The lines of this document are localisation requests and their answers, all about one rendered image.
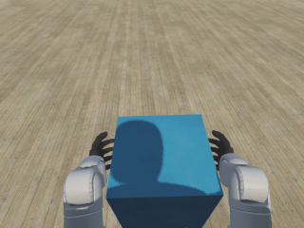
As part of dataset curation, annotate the carton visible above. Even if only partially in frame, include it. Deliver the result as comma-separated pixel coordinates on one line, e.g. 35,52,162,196
105,114,224,228

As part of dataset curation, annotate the robot left hand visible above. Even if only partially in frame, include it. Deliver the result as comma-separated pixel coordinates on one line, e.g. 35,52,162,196
89,132,115,170

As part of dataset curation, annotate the robot right forearm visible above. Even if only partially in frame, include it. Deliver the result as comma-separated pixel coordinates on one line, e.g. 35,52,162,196
218,153,273,228

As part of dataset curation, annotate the robot right hand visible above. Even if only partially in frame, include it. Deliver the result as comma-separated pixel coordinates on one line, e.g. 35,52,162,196
208,130,234,171

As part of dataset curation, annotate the robot left forearm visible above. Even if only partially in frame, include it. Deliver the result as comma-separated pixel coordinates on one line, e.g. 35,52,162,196
63,155,107,228

